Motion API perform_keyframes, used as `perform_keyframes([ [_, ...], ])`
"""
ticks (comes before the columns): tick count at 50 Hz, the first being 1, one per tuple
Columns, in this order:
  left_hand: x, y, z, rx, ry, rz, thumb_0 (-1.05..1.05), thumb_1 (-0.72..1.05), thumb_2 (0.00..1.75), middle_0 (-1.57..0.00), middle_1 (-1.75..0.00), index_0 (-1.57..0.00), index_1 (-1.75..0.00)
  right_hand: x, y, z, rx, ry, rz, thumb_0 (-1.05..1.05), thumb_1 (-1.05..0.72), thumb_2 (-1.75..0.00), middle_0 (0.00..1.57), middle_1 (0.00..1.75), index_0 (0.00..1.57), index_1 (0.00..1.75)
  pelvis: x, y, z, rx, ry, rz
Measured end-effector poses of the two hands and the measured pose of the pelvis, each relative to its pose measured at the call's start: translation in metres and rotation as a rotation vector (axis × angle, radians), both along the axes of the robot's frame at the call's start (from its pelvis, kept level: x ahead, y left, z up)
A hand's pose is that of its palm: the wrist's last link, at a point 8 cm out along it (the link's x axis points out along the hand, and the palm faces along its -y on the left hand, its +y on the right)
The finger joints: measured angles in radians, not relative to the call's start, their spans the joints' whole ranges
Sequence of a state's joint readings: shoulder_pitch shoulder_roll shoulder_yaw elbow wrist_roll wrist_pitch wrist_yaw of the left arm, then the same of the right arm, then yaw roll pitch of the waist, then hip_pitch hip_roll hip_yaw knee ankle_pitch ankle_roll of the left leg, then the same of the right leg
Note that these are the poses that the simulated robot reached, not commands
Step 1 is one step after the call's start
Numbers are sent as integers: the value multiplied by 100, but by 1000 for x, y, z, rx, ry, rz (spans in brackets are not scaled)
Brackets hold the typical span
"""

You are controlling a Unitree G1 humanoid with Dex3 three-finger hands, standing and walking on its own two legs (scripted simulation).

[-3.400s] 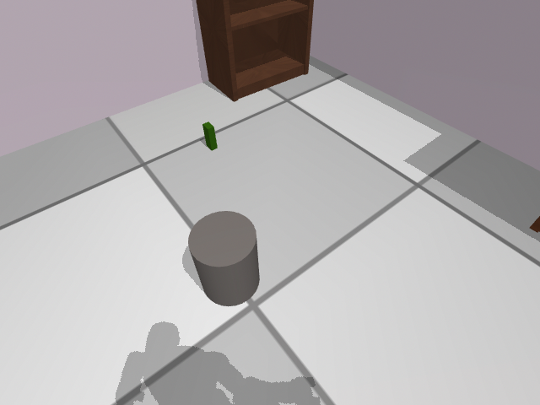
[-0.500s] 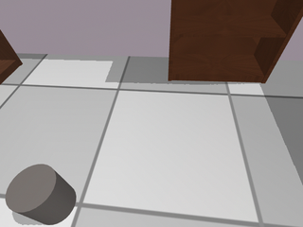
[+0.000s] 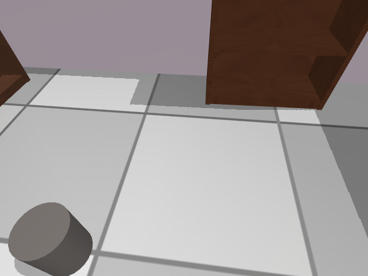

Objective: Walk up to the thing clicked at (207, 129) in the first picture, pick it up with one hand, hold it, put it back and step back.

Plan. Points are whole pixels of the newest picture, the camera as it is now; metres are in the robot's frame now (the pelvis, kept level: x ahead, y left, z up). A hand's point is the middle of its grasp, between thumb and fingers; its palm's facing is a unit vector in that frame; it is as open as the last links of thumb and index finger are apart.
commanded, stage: stand
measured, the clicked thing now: out of the picture +0.91 +1.40 -0.70
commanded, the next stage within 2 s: none
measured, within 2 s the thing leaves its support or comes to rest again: neither
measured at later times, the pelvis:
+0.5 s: pelvis +0.00 +0.00 +0.00, yaw +1 degrees
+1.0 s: pelvis +0.01 +0.01 +0.00, yaw +2 degrees
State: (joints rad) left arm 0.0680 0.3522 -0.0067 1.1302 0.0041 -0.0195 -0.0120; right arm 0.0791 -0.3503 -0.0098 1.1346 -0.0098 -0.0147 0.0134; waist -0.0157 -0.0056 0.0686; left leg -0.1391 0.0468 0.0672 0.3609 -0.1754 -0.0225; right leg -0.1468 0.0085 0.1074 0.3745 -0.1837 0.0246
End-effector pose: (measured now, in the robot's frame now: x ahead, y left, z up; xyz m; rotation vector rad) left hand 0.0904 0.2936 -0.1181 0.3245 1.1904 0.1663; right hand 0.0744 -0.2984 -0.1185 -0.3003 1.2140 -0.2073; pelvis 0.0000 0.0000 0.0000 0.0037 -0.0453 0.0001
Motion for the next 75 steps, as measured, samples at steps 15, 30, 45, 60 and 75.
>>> perform_keyframes([
  [15, -35, 8, -3, 7, 67, 52, 0, 90, 90, -21, -30, -20, -30, 9, 4, 1, 0, 3, 21, 0, -90, -90, 21, 30, 20, 29, 0, 2, 1, -3, 3, 14],
  [30, -27, 9, -4, 1, 52, 48, 0, 90, 90, -21, -30, -20, -30, 8, 7, 1, -2, 20, 21, 0, -90, -90, 21, 30, 20, 29, 4, 6, 1, -4, 7, 22],
  [45, -16, 12, -2, 1, 23, 41, 0, 90, 90, -21, -30, -20, -30, 11, 10, 3, -7, 10, 22, 0, -90, -90, 21, 30, 20, 29, 6, 9, 1, -5, 3, 26],
  [60, -28, 14, -2, 3, 43, 57, 0, 90, 90, -21, -30, -20, -30, 12, 11, 2, -4, 9, 32, 0, -90, -90, 21, 30, 20, 29, 6, 9, 1, -2, 2, 30],
  [75, -32, 12, -2, 8, 51, 62, 0, 90, 90, -21, -30, -20, -30, 13, 8, 1, -3, 18, 36, 0, -90, -90, 21, 30, 20, 29, 7, 6, 1, -5, 3, 37],
])
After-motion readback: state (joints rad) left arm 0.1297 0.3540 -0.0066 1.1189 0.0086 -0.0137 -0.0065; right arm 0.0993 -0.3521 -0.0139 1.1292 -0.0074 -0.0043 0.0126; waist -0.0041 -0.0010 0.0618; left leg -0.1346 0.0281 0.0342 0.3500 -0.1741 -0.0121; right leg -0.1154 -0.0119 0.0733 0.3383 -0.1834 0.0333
